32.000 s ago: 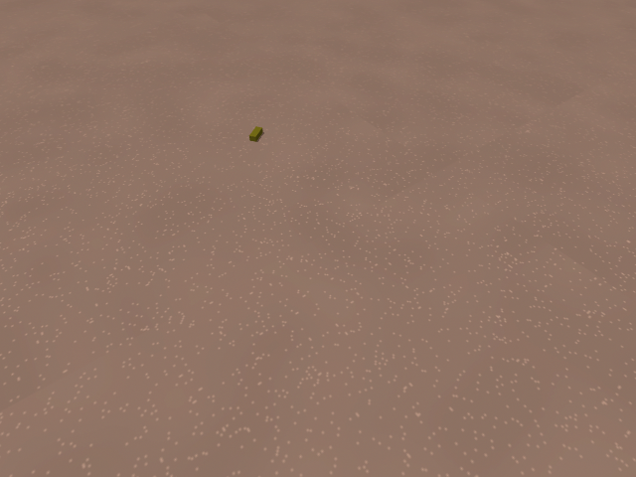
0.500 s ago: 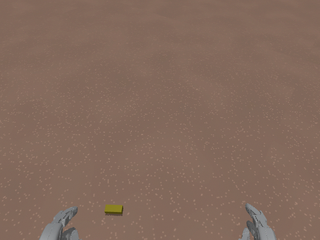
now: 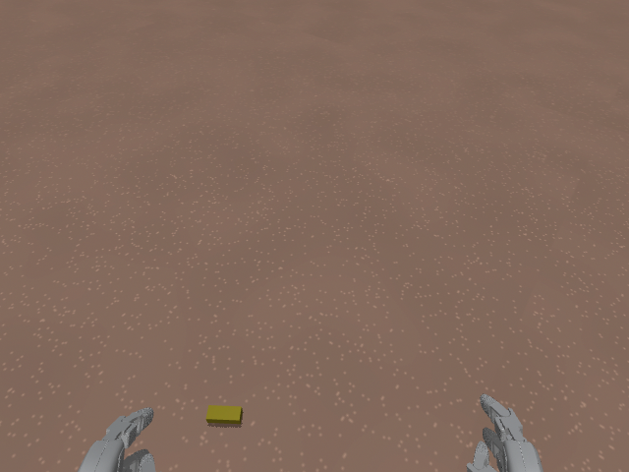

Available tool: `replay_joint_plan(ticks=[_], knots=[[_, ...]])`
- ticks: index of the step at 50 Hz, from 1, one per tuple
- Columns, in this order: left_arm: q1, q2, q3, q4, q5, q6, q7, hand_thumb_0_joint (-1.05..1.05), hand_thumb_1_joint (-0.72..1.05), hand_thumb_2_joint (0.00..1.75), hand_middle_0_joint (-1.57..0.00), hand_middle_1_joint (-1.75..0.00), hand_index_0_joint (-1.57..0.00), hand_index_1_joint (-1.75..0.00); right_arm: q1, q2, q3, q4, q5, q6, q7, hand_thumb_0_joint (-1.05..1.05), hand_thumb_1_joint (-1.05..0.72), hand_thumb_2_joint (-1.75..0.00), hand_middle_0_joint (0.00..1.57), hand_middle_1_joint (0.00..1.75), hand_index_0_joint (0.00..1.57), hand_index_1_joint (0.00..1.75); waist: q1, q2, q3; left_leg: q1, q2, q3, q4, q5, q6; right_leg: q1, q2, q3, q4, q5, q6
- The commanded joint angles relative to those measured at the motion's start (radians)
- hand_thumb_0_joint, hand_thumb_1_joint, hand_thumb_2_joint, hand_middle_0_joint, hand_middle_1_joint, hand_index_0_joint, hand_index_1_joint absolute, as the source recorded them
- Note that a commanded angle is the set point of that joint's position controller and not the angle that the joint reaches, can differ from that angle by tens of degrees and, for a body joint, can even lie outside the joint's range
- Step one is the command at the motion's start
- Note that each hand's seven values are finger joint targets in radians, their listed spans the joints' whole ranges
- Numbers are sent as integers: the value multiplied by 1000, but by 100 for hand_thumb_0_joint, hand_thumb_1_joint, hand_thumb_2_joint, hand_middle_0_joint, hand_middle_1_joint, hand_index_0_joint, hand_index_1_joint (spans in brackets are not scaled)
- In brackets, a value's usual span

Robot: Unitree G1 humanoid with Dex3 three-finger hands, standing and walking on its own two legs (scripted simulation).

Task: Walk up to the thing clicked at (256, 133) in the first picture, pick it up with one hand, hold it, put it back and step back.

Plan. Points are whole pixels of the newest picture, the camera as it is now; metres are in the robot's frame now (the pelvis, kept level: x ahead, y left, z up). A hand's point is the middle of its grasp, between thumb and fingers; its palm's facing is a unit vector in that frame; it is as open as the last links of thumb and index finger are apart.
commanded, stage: home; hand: left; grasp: from above
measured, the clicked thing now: (224, 414) +0.46 +0.23 -0.70
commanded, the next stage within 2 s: stand in 0.82 s
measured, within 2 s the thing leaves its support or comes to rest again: neither
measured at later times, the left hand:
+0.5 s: hand out of the picture +0.16 +0.18 -0.05, palm faces +0.05 -0.98 -0.21, open 7.4 cm
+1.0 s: hand out of the picture +0.17 +0.19 -0.07, palm faces +0.03 -0.96 -0.29, open 7.4 cm
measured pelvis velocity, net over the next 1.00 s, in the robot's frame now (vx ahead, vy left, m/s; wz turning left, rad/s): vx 0.00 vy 0.00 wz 0.01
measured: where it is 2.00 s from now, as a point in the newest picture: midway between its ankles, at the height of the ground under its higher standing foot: outside the picture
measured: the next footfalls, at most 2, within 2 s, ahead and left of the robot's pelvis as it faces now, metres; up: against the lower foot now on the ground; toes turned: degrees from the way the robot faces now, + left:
none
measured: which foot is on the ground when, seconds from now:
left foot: down 0.00-1.00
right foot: down 0.00-1.00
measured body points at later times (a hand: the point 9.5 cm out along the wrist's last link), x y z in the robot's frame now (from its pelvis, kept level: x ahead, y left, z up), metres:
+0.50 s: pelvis +0.00 +0.00 +0.00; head +0.01 +0.00 +0.45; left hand +0.16 +0.23 -0.03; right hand +0.16 -0.24 -0.06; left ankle +0.01 +0.13 -0.68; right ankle +0.01 -0.15 -0.68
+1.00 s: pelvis +0.00 +0.00 +0.01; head +0.02 +0.00 +0.46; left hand +0.17 +0.24 -0.05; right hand +0.16 -0.25 -0.08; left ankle +0.01 +0.13 -0.68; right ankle +0.01 -0.15 -0.68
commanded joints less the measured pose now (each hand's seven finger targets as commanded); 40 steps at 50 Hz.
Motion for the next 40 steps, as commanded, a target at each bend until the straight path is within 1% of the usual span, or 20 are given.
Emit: replay_joint_plan(ticks=[1, 2, 5, 6, 8, 12, 15, 19, 20, 22, 23, 24, 27, 28, 29, 30, 31, 35, 39, 40], knots=[[-48, 110, 57, -199, 3, -43, 4, 0, 90, 90, -20, -30, -20, -30, -76, -121, -54, -167, 3, -62, -15, 0, -90, -90, 20, 30, 20, 30, -2, -2, -45, 54, -46, 25, -186, 153, 34, 40, 47, -28, -158, 119, -32], [-38, 109, 60, -195, 1, -42, 4, 0, 90, 90, -20, -30, -20, -30, -75, -124, -54, -165, 4, -62, -15, 0, -90, -90, 20, 30, 20, 30, 2, -9, -46, 55, -43, 19, -193, 138, 35, 40, 49, -29, -156, 105, -32], [-25, 111, 63, -208, 3, -43, 5, 0, 90, 90, -20, -30, -20, -30, -72, -121, -55, -170, 5, -60, -15, 0, -90, -90, 20, 30, 20, 30, 7, 5, -76, 67, -42, 22, -189, 163, 32, 49, 51, -30, -148, 122, -35], [-23, 108, 54, -207, 3, -43, 5, 0, 90, 90, -20, -30, -20, -30, -68, -126, -57, -168, 4, -60, -14, 0, -90, -90, 20, 30, 20, 30, -4, 5, -78, 74, -41, 19, -189, 170, 32, 45, 51, -29, -144, 131, -35], [-31, 107, 58, -196, 4, -45, 5, 0, 90, 90, -20, -30, -20, -30, -70, -122, -54, -168, 4, -60, -15, 0, -90, -90, 20, 30, 20, 30, -1, 10, -53, 57, -39, 14, -196, 134, 31, 34, 51, -31, -144, 102, -34], [-22, 105, 55, -202, 2, -47, 7, 0, 90, 90, -20, -30, -20, -30, -70, -117, -52, -173, 5, -62, -18, 0, -90, -90, 20, 30, 20, 30, -1, -14, -68, 53, -44, 21, -181, 149, 35, 45, 48, -29, -151, 112, -33], [-34, 108, 59, -210, -2, -48, 6, 0, 90, 90, -20, -30, -20, -30, -65, -121, -55, -171, 5, -63, -19, 0, -90, -90, 20, 30, 20, 30, -10, -12, -85, 65, -45, 28, -172, 165, 36, 47, 48, -23, -151, 130, -31], [-23, 111, 62, -198, 6, -50, 7, 0, 90, 90, -20, -30, -20, -30, -69, -117, -55, -169, 5, -63, -21, 0, -90, -90, 20, 30, 20, 30, -1, 3, -64, 60, -41, 24, -179, 171, 32, 39, 48, -28, -144, 132, -34], [-22, 107, 56, -198, 4, -48, 8, 0, 90, 90, -20, -30, -20, -30, -69, -120, -54, -168, 6, -63, -21, 0, -90, -90, 20, 30, 20, 30, 0, -18, -61, 56, -41, 23, -180, 163, 34, 42, 50, -30, -146, 123, -33], [-27, 105, 52, -196, 3, -50, 6, 0, 90, 90, -20, -30, -20, -30, -67, -121, -55, -166, 4, -62, -18, 0, -90, -90, 20, 30, 20, 30, -2, 7, -51, 55, -40, 18, -189, 150, 30, 31, 51, -30, -142, 114, -33], [-22, 111, 58, -210, 5, -47, 7, 0, 90, 90, -20, -30, -20, -30, -70, -116, -54, -169, 5, -62, -19, 0, -90, -90, 20, 30, 20, 30, 5, 12, -62, 59, -38, 19, -191, 154, 29, 35, 50, -31, -141, 115, -35], [-32, 111, 53, -200, 6, -48, 7, 0, 90, 90, -20, -30, -20, -30, -68, -121, -54, -168, 4, -61, -19, 0, -90, -90, 20, 30, 20, 30, -5, 6, -44, 52, -38, 19, -192, 135, 31, 24, 52, -31, -145, 101, -33], [-17, 105, 56, -198, 1, -47, 5, 0, 90, 90, -20, -30, -20, -30, -70, -118, -53, -167, 5, -62, -18, 0, -90, -90, 20, 30, 20, 30, 2, 5, -56, 56, -38, 15, -187, 156, 30, 39, 50, -32, -140, 119, -33], [-16, 110, 61, -204, 0, -48, 6, 0, 90, 90, -20, -30, -20, -30, -68, -121, -57, -170, 6, -61, -17, 0, -90, -90, 20, 30, 20, 30, 1, -3, -81, 64, -37, 12, -186, 172, 31, 46, 52, -30, -135, 132, -35], [-16, 107, 53, -199, 2, -44, 5, 0, 90, 90, -20, -30, -20, -30, -68, -117, -54, -174, 7, -60, -18, 0, -90, -90, 20, 30, 20, 30, -1, 1, -66, 58, -41, 25, -176, 179, 31, 41, 49, -27, -142, 139, -34], [-24, 112, 62, -219, 0, -48, 8, 0, 90, 90, -20, -30, -20, -30, -62, -117, -55, -173, 6, -59, -18, 0, -90, -90, 20, 30, 20, 30, -4, 1, -87, 69, -42, 27, -171, 196, 32, 52, 49, -27, -138, 153, -34], [-16, 105, 51, -199, 1, -46, 6, 0, 90, 90, -20, -30, -20, -30, -63, -119, -55, -166, 6, -59, -18, 0, -90, -90, 20, 30, 20, 30, -2, -5, -79, 68, -41, 25, -173, 195, 32, 48, 50, -27, -138, 151, -32], [-35, 110, 57, -208, 1, -50, 7, 0, 90, 90, -20, -30, -20, -30, -63, -118, -57, -169, 5, -58, -20, 0, -90, -90, 20, 30, 20, 30, -8, -12, -80, 67, -43, 31, -160, 210, 34, 48, 48, -24, -141, 169, -30], [-25, 123, 64, -231, 3, -52, 10, 0, 90, 90, -20, -30, -20, -30, -56, -119, -59, -161, 4, -57, -20, 0, -90, -90, 20, 30, 20, 30, 1, -3, -89, 75, -42, 33, -159, 228, 32, 57, 47, -25, -136, 185, -33], [-6, 97, 47, -184, 1, -48, 8, 0, 90, 90, -20, -30, -20, -30, -63, -120, -56, -164, 5, -57, -18, 0, -90, -90, 20, 30, 20, 30, -4, -14, -62, 62, -40, 26, -168, 211, 32, 45, 50, -28, -135, 167, -32]])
